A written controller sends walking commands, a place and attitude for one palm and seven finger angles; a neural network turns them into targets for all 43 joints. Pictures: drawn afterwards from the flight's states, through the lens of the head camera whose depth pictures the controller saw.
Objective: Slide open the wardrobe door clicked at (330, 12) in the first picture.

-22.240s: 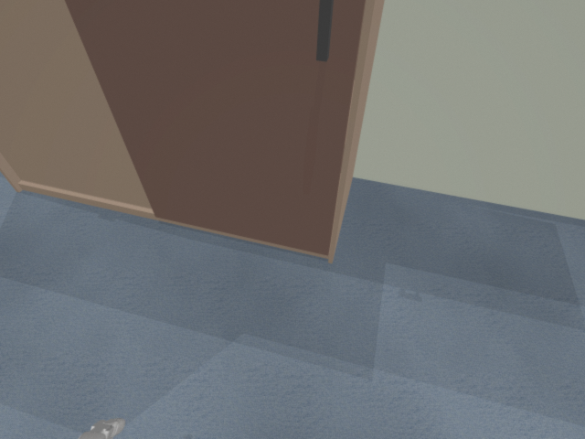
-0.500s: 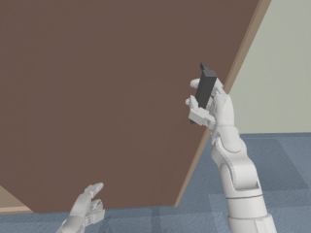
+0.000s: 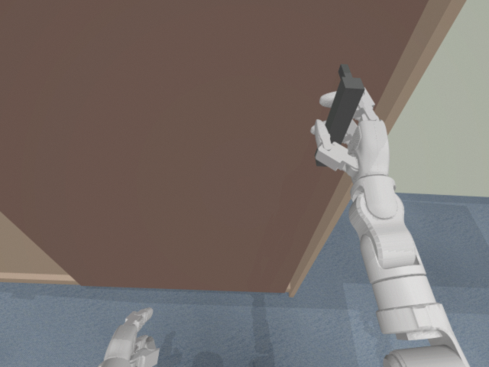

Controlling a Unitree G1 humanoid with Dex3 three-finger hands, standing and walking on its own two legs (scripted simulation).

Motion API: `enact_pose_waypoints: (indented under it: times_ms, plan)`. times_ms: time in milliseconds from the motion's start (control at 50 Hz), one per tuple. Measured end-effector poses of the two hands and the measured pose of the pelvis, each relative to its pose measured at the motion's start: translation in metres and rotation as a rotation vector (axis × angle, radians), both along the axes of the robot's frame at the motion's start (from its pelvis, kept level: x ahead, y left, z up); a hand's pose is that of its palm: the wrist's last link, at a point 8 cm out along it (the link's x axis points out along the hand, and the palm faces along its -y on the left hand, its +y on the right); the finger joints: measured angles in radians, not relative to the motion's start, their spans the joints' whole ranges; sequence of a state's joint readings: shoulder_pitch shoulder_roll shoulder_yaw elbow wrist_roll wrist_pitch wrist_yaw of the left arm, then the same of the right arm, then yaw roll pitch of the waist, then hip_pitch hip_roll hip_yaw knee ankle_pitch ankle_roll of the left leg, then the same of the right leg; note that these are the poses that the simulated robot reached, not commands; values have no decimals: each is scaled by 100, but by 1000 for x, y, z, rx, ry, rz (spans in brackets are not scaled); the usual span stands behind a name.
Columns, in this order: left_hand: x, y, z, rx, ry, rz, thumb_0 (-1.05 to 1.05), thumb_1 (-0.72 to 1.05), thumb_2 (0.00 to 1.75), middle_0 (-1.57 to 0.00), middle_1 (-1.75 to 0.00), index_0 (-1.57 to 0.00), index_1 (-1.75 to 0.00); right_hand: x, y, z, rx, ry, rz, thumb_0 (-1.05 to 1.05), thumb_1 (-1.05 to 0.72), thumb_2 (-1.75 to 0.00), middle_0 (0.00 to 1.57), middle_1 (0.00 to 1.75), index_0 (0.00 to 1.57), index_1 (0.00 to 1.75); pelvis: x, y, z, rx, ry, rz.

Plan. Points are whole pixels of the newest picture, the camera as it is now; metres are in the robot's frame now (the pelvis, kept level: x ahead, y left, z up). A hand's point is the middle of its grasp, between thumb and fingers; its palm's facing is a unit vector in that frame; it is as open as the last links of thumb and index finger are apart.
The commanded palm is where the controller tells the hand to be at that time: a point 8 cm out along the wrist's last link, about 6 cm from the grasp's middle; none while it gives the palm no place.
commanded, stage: step sideways, sliding the door along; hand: right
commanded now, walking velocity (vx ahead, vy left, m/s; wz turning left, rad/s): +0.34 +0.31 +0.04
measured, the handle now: (333, 117) +0.44 -0.10 +0.19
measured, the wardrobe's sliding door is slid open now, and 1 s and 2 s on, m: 0.02 0.09 0.41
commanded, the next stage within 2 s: none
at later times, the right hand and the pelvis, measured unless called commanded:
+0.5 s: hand (312, 141) +0.40 -0.06 +0.17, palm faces +0.13 +0.99 -0.01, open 6.0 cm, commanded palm +0.38 -0.05 +0.17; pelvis +0.04 +0.09 +0.00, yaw -5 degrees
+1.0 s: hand (268, 134) +0.41 +0.00 +0.17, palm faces +0.42 +0.91 -0.04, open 6.2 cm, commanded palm +0.37 +0.03 +0.16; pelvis +0.11 +0.23 +0.00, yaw -6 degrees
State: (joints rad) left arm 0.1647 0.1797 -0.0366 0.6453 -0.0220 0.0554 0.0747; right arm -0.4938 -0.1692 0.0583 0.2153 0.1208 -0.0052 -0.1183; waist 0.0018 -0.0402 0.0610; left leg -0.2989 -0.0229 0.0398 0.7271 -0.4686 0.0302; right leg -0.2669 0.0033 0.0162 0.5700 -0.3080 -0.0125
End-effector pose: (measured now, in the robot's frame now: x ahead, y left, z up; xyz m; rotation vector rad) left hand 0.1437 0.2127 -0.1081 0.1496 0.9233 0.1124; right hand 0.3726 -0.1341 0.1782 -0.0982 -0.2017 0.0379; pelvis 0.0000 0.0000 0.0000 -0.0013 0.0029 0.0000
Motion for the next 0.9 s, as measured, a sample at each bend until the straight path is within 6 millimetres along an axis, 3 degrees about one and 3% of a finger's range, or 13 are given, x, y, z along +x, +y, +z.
enact_pose_waypoints:
  times_ms: [120, 220, 300, 340, 420, 540, 640, 760, 820, 900]
  plan:
    - [-7, 31, -20, -7, 78, -12, 1, 91, 90, -20, -30, -20, -30, 1, 5, -2, -11, -47, -66, -8, -64, -83, 44, 140, 28, 139, 4, 30, -8, 24, -23, -36]
    - [7, 55, -11, 37, 113, -46, 1, 91, 90, -20, -30, -20, -30, 1, 11, -5, 47, -73, -107, -6, -67, -85, 45, 140, 28, 140, 14, 47, -1, -9, -32, -61]
    - [39, 65, 1, 76, 80, -90, 1, 91, 90, -20, -30, -20, -30, 2, 13, -8, 75, -117, -123, -4, -69, -85, 45, 140, 28, 140, 24, 55, 1, -28, -20, -72]
    - [60, 68, 2, 87, 21, -103, 1, 91, 90, -20, -30, -20, -30, 4, 13, -10, 75, -152, -115, -4, -69, -84, 45, 140, 28, 139, 29, 56, -8, -15, -12, -54]
    - [97, 65, 10, 43, -57, -131, 1, 91, 90, -20, -30, -20, -30, 5, 15, -11, 80, -173, -113, -4, -69, -84, 45, 140, 28, 138, 29, 71, -8, -14, -54, -73]
    - [134, 58, 25, -16, -77, -259, 1, 91, 90, -20, -30, -20, -30, 4, 23, -10, 80, -154, -174, -5, -67, -83, 45, 140, 33, 138, 45, 107, 6, 55, -59, -84]
    - [165, 68, 26, -71, -102, -333, 1, 91, 90, -21, -30, -20, -30, 3, 33, -10, 55, -154, -259, -6, -65, -83, 45, 140, 36, 137, 71, 148, 6, 92, -80, -91]
    - [214, 107, 1, -138, -183, -388, 1, 91, 90, -21, -30, -21, -30, 1, 52, -10, -52, -195, -445, -10, -62, -82, 50, 142, 35, 131, 105, 204, -25, 59, -124, -141]
    - [214, 132, -2, -125, -180, -385, 1, 91, 90, -20, -30, -32, -36, 0, 63, -10, -44, -176, -495, -10, -61, -82, 50, 142, 35, 128, 106, 209, -21, 47, -115, -142]
    - [200, 173, 3, -38, -136, -271, 1, 91, 90, -20, -30, -32, -36, -1, 76, -11, 2, -192, -486, -8, -62, -81, 48, 143, 36, 129, 106, 211, -15, 37, -84, -130]
